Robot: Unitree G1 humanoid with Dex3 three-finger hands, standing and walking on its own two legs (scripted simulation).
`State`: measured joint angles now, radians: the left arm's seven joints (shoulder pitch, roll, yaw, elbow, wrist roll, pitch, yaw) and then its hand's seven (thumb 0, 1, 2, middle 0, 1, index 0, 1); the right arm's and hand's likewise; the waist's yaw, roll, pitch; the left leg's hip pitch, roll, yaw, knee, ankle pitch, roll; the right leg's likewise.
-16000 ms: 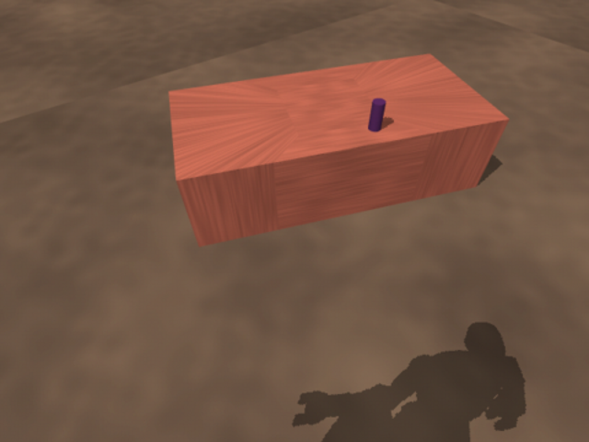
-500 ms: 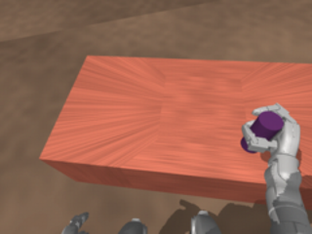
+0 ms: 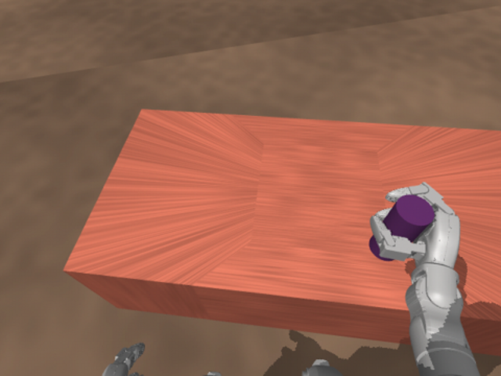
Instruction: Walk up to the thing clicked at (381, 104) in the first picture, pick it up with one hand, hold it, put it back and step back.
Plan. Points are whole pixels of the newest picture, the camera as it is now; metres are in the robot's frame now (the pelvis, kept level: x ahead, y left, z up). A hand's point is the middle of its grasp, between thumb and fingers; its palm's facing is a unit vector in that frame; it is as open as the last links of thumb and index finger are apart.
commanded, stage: lift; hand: right
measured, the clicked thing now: (398, 230) +0.35 -0.20 +0.02
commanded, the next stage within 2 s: hold in 0.12 s
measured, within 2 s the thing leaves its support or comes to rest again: neither
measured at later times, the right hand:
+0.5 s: hand (398, 223) +0.35 -0.19 +0.06, palm faces +0.28 +0.96 -0.01, open 7.3 cm
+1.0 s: hand (396, 225) +0.34 -0.18 +0.06, palm faces +0.27 +0.96 -0.01, open 7.3 cm
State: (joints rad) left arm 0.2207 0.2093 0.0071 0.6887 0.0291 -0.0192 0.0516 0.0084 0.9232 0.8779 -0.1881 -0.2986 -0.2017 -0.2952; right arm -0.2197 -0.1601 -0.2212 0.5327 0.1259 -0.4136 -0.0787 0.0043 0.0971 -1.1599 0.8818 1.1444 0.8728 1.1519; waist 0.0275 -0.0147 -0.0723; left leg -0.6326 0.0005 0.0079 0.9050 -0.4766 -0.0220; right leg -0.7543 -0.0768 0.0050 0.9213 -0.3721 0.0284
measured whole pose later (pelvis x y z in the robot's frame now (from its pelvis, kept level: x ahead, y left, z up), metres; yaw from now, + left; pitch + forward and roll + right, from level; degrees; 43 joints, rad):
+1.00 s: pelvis +0.01 -0.01 +0.02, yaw +0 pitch +7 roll +1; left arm 0.20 0.19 0.00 0.68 0.02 0.01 0.05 0.01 0.92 0.89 -0.20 -0.31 -0.21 -0.31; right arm -0.13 -0.13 -0.13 0.44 0.11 -0.38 -0.14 0.00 0.10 -1.16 0.88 1.14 0.87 1.15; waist 0.01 0.00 -0.04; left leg -0.46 0.02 0.00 0.78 -0.44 -0.03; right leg -0.58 -0.06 -0.02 0.80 -0.34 0.02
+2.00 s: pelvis -0.01 +0.00 +0.02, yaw +0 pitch +5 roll +1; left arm 0.20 0.21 0.01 0.69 0.02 -0.01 0.06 0.01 0.91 0.90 -0.20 -0.31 -0.21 -0.31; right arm -0.11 -0.13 -0.14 0.42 0.12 -0.38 -0.12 0.00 0.10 -1.16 0.88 1.14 0.88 1.15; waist 0.01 -0.01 -0.03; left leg -0.45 0.01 0.00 0.77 -0.41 -0.02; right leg -0.55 -0.06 -0.01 0.76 -0.30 0.03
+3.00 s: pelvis +0.00 +0.00 +0.02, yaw +0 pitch +6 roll +1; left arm 0.20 0.20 0.01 0.70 0.02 -0.01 0.06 0.01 0.91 0.90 -0.20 -0.31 -0.21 -0.31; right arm -0.12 -0.13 -0.15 0.43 0.12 -0.38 -0.11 0.00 0.10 -1.16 0.89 1.14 0.88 1.14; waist 0.01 -0.01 -0.04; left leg -0.45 0.02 0.00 0.77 -0.42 -0.03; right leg -0.56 -0.06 -0.01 0.77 -0.32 0.03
